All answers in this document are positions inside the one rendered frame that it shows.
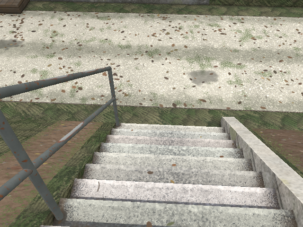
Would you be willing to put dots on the stairs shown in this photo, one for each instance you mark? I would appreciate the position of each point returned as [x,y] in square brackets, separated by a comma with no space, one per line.
[151,175]

